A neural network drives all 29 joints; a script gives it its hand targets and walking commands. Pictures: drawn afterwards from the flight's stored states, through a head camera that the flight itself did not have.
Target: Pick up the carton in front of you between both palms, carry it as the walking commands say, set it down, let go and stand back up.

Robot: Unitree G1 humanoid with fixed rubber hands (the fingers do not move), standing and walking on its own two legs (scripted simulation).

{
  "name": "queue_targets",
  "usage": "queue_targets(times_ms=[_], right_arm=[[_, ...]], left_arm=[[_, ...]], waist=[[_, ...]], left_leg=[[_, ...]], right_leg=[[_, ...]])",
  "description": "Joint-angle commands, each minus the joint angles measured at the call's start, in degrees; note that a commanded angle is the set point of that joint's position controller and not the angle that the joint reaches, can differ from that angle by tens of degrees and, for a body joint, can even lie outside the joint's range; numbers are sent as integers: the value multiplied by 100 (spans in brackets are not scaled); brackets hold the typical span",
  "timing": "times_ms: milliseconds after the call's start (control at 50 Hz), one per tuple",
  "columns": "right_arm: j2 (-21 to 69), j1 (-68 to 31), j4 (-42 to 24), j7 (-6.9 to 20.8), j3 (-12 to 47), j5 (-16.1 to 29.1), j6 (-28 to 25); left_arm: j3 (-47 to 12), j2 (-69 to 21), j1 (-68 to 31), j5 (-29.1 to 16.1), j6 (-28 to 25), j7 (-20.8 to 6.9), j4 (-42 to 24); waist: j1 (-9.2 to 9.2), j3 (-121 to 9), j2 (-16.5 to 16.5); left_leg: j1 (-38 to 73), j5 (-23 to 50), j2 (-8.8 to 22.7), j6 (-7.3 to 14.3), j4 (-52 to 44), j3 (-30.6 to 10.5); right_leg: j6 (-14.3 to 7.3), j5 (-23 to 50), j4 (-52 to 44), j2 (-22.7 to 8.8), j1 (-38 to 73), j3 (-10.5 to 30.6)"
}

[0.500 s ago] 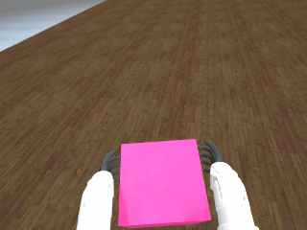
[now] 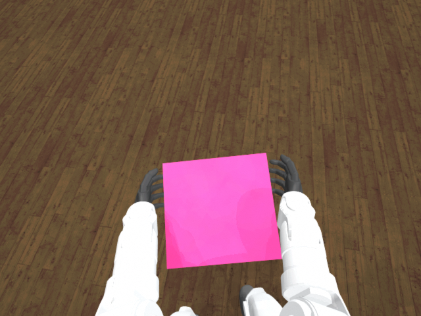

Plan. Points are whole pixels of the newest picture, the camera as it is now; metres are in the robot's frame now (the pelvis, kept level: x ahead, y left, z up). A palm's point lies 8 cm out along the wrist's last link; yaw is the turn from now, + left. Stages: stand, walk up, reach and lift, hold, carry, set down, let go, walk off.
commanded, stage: set down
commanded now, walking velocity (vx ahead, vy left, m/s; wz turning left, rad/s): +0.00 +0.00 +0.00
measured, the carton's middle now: (220, 212) +0.36 -0.01 -0.14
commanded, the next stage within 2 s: none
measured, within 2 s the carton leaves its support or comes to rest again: neither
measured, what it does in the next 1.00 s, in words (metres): lowers itself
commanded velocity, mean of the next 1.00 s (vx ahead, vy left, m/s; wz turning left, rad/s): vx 0.00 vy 0.00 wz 0.00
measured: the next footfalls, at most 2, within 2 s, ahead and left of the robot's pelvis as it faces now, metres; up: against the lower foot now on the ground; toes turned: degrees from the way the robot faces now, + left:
none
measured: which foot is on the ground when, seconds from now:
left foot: down 0.00-1.00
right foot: down 0.00-1.00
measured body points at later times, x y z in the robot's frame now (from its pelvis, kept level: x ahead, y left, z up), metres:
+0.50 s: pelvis -0.03 +0.02 -0.14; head +0.20 +0.00 +0.25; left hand +0.42 +0.14 -0.23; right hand +0.39 -0.16 -0.21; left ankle +0.00 +0.13 -0.71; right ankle +0.09 -0.12 -0.71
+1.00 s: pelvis -0.06 +0.01 -0.26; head +0.25 +0.01 +0.07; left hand +0.46 +0.13 -0.39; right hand +0.39 -0.16 -0.37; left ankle +0.00 +0.13 -0.71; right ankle +0.09 -0.12 -0.71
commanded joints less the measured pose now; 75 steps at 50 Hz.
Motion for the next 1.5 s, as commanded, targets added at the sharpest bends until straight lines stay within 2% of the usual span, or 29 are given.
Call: queue_targets(times_ms=[0,60,120,160,200,300,380,500,640,840,1000,1260,1360,1420,1480], right_arm=[[4248,-2126,832,1030,2610,818,-633],[4516,-2431,665,1003,3273,1103,-965],[4585,-2600,346,1029,3787,1312,-1047],[4585,-2696,201,1062,3953,1381,-984],[4625,-2743,204,1113,3973,1377,-847],[4749,-2959,545,1268,3645,1265,-409],[4858,-3316,760,1289,3423,1281,-216],[4921,-3781,874,1084,3357,1447,-246],[4769,-4113,851,738,3322,1593,-414],[4350,-4717,628,336,3282,1801,-649],[3921,-5291,605,148,3025,1952,-771],[3047,-6305,750,28,2344,2163,-951],[3227,-5972,1527,141,1675,2136,-887],[3314,-6031,1617,238,1511,2186,-868],[3296,-6191,1575,366,1378,2216,-845]], left_arm=[[-2551,-3828,-3020,-972,-1017,-1057,30],[-3303,-4128,-3458,-1368,-1310,-1025,-203],[-3928,-4271,-3706,-1733,-1370,-972,-511],[-4192,-4327,-3821,-1926,-1293,-947,-651],[-4301,-4397,-3910,-2023,-1154,-972,-651],[-4071,-4474,-4190,-1938,-741,-1137,-256],[-3778,-4418,-4532,-1869,-572,-1217,51],[-3570,-4154,-4960,-1950,-654,-1211,346],[-3553,-3759,-5361,-2133,-825,-1154,572],[-3669,-3132,-5961,-2388,-1029,-990,831],[-3727,-2652,-6535,-2540,-1106,-832,1158],[-3913,-1962,-7545,-2825,-1162,-623,1857],[-3806,-1556,-7855,-2708,-1217,-581,2070],[-3830,-1558,-7855,-2598,-1199,-549,2104],[-3648,-1693,-7517,-2308,-1114,-510,2282]], waist=[[46,-3325,-140],[-8,-4708,-71],[-107,-6093,33],[-175,-6594,71],[-236,-6632,108],[-282,-5952,228],[-234,-5918,193],[-193,-6321,24],[-222,-6637,-31],[-270,-6889,27],[-363,-6846,170],[-680,-6530,547],[-634,-6006,767],[-601,-6010,910],[-437,-5781,1057]], left_leg=[[-1971,1112,-517,158,-213,232],[-2328,1527,-550,42,348,235],[-2461,2003,-585,-93,880,206],[-2571,2091,-580,-161,1171,207],[-2832,1793,-579,-189,1380,229],[-3789,487,-583,-137,1689,335],[-4358,131,-622,-69,2075,419],[-5047,120,-721,12,2803,531],[-5723,40,-772,28,3547,651],[-6345,-25,-772,34,4465,714],[-6688,-157,-749,50,5051,686],[-6939,-151,-605,73,5831,546],[-7095,-14,-521,115,5992,489],[-6865,337,-463,123,6085,434],[-6693,776,-409,120,6134,343]], right_leg=[[93,1957,741,368,2641,147],[101,2405,1361,421,2339,79],[108,2664,1935,491,1871,-24],[122,2482,2211,536,1339,-117],[142,2009,2399,566,699,-208],[150,643,2778,593,-778,-377],[193,260,3128,611,-1439,-413],[306,289,3701,650,-1948,-396],[418,365,4320,692,-2304,-418],[507,412,5224,714,-2888,-522],[539,254,5887,706,-3483,-664],[568,216,6822,553,-4342,-889],[574,284,7106,536,-4817,-900],[587,403,7235,540,-5121,-938],[600,424,7314,519,-5624,-943]])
